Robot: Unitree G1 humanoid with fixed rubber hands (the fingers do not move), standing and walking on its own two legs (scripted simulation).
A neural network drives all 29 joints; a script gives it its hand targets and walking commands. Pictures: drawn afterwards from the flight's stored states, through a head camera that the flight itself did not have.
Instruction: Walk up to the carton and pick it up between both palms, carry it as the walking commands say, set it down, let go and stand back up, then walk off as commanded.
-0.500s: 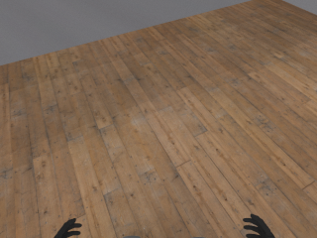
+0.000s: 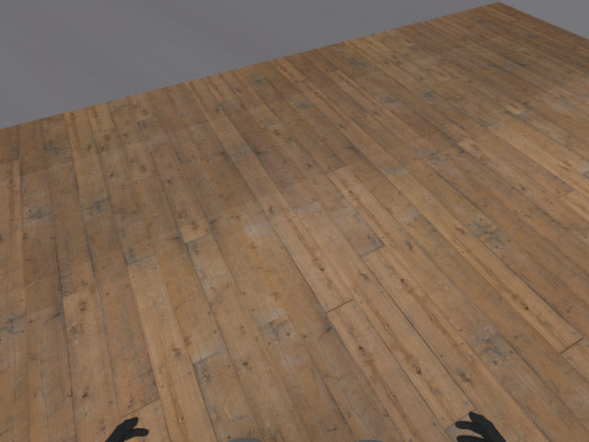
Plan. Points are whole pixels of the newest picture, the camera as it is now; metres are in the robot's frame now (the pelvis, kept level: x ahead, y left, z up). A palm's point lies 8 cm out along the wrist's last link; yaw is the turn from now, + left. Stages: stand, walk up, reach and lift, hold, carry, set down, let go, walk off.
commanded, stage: stand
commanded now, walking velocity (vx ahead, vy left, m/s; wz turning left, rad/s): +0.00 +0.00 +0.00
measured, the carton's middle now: out of the picture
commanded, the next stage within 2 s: walk up in 0.64 s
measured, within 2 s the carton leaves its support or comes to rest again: neither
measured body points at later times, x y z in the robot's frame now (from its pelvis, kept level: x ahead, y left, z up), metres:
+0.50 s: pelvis -0.01 +0.00 +0.00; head -0.01 +0.00 +0.45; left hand +0.08 +0.29 -0.13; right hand +0.08 -0.27 -0.13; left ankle +0.02 +0.12 -0.72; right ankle +0.02 -0.12 -0.72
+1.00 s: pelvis -0.03 +0.02 +0.00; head -0.01 +0.02 +0.45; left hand +0.07 +0.31 -0.12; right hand +0.07 -0.27 -0.13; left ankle -0.01 +0.13 -0.69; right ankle +0.02 -0.12 -0.72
